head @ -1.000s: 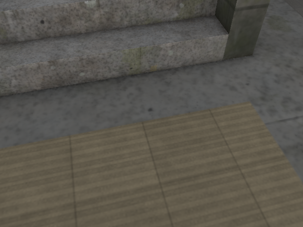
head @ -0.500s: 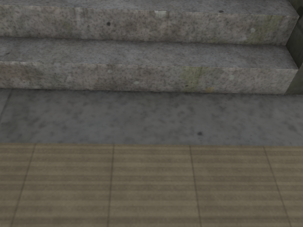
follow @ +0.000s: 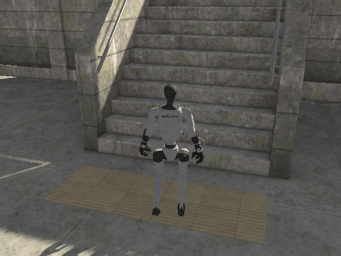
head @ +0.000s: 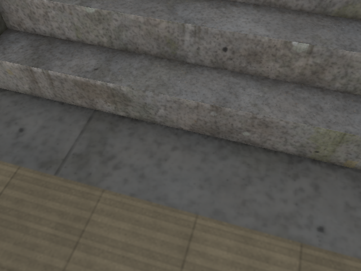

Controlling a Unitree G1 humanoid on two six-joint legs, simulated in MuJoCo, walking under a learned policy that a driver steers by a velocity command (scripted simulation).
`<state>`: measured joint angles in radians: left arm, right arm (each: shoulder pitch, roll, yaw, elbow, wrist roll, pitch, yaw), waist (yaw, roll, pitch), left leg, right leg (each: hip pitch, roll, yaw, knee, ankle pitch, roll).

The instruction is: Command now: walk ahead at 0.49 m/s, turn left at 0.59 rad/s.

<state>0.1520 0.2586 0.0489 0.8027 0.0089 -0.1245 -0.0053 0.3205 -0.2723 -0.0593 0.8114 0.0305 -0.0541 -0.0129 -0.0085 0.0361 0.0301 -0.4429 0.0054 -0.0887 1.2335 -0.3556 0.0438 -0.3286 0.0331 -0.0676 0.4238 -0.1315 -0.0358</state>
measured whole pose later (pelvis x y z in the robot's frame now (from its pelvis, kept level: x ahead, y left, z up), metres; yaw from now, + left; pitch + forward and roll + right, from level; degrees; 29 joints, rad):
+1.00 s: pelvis +0.52 +0.05 -0.01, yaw -12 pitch +1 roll +1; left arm 0.19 0.27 0.07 0.81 0.02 -0.03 -0.04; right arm 0.28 -0.25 -0.05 0.84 -0.03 -0.07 0.01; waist -0.01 0.02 0.07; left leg -0.32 0.07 0.05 1.17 -0.38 0.00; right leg -0.39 0.08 -0.07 0.56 -0.20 -0.12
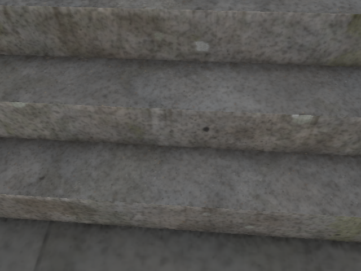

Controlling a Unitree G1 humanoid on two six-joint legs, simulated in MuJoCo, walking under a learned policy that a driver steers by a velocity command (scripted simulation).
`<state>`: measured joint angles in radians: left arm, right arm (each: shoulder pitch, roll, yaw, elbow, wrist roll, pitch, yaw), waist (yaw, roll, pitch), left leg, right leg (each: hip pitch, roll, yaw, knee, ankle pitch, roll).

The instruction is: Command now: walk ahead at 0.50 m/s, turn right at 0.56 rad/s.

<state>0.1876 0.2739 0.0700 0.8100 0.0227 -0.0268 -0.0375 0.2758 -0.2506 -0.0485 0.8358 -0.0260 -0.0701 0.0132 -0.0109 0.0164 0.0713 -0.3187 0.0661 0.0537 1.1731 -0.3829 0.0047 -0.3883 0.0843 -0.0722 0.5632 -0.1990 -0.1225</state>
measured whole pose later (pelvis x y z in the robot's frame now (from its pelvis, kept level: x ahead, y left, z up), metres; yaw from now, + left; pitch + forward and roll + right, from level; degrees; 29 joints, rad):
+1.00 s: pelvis +0.37 -0.05 +0.01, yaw -21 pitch +2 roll +0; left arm 0.30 0.19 0.01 0.91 0.04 -0.07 0.01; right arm 0.30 -0.18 -0.04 0.86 -0.02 -0.01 -0.02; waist -0.01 0.04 -0.04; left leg -0.70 -0.01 0.00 1.68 -0.37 0.03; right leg -0.22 0.03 -0.10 0.43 -0.24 -0.07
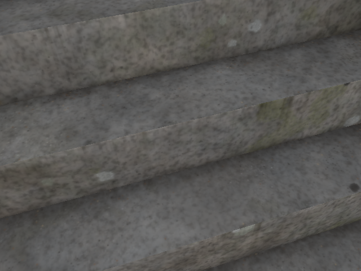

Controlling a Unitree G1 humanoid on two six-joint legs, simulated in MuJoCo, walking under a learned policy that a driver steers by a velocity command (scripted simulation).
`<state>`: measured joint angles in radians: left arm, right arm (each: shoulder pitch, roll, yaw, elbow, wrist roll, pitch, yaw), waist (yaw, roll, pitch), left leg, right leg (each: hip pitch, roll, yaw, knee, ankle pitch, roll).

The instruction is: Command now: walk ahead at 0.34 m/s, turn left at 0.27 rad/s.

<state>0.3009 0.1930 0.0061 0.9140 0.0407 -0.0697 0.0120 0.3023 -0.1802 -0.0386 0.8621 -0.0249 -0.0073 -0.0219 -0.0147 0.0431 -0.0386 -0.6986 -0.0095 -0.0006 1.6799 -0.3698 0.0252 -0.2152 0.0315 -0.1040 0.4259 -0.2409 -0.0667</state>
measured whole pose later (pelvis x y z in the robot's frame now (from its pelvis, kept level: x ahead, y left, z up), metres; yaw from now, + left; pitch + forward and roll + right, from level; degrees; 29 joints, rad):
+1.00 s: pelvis +0.23 +0.14 +0.19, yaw +30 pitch +4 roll -2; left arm 0.21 0.30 0.03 0.67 0.04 0.01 -0.04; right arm 0.11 -0.21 0.05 0.60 0.01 -0.07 0.00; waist 0.00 -0.02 -0.04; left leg -0.41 -0.09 -0.18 0.65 -0.29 0.04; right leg -0.60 -0.03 -0.01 1.05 -0.26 0.11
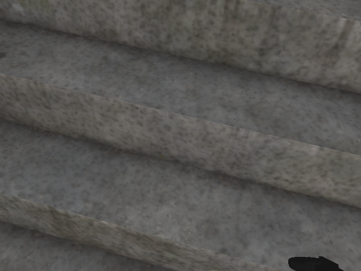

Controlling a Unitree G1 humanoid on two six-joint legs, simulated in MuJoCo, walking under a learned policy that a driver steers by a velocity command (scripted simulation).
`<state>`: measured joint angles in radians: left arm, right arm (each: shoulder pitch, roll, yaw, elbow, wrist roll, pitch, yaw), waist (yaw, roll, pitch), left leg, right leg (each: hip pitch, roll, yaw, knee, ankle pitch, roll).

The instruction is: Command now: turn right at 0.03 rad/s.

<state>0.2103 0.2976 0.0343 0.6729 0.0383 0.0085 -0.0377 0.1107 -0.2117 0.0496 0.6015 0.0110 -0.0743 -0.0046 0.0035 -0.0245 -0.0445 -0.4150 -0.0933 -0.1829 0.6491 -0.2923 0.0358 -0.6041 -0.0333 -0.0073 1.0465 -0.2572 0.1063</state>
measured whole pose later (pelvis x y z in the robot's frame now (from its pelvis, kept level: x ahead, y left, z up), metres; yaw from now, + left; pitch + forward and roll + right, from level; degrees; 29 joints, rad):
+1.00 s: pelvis +0.35 -0.02 +0.23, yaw -31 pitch +10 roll -5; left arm -0.09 0.10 -0.09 0.74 0.00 0.11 -0.11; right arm 0.58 -0.06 0.07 1.23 -0.12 -0.09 0.13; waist -0.04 0.05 -0.18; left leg -0.05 0.09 0.22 0.21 -0.30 0.04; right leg -1.45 -0.04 -0.14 1.82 -0.22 -0.26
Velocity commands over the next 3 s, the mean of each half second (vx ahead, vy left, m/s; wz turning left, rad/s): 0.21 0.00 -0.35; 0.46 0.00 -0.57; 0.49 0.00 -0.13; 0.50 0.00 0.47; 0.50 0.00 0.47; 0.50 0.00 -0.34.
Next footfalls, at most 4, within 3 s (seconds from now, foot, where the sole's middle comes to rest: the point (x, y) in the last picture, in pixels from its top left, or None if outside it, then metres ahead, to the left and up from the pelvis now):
0.06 right None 0.02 -0.14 -0.76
0.50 left None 0.29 0.10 -0.56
1.06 right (263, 228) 0.47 -0.20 -0.35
1.46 left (228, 96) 0.75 -0.10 -0.15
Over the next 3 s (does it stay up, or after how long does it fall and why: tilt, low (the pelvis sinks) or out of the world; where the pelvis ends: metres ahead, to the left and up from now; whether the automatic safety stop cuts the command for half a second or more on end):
stays up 1.29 -0.25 1.08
